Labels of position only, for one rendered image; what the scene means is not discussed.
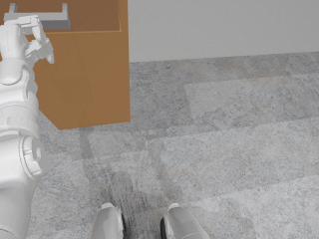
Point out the left robot shin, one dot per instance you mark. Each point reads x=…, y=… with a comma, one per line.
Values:
x=106, y=205

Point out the right robot thigh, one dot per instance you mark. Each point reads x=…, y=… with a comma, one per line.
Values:
x=180, y=223

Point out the handle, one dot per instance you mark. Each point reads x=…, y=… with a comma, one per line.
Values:
x=49, y=20

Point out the drawer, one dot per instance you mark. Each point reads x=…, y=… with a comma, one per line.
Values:
x=84, y=15

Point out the robot left hand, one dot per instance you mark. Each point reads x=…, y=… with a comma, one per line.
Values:
x=14, y=44

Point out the robot left upper arm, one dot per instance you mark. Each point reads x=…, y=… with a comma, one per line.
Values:
x=23, y=162

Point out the robot left forearm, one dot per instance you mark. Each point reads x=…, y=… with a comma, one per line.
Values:
x=19, y=106

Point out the cabinet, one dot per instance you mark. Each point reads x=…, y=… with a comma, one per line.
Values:
x=89, y=82

